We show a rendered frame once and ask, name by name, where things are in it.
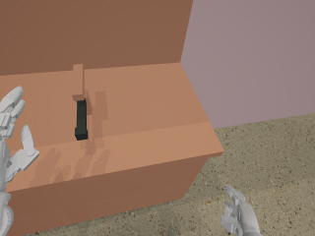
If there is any tap lever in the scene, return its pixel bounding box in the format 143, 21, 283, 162
75, 98, 89, 141

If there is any counter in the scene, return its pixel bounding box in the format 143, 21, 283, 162
0, 0, 224, 236

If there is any left robot hand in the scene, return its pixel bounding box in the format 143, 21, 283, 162
0, 86, 39, 193

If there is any left robot forearm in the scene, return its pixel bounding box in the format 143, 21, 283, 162
0, 192, 14, 236

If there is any right robot hand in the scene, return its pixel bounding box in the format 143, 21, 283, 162
220, 185, 261, 236

